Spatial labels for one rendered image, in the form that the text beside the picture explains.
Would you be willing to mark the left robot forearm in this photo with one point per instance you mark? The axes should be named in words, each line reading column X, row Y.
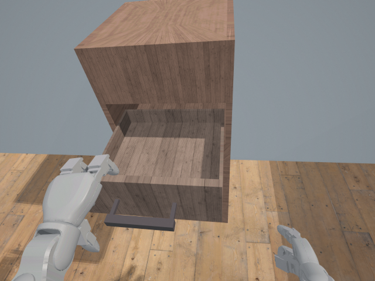
column 48, row 256

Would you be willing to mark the drawer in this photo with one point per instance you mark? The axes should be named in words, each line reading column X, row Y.
column 166, row 156

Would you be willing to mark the right robot hand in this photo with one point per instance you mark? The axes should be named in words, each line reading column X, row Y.
column 289, row 260

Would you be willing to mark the right robot forearm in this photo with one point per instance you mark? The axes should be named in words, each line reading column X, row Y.
column 313, row 272

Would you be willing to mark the left robot hand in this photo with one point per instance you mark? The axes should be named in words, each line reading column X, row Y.
column 71, row 195

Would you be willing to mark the cabinet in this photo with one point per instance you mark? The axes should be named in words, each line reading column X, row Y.
column 165, row 54

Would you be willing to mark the handle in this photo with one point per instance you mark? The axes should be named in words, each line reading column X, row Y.
column 128, row 221

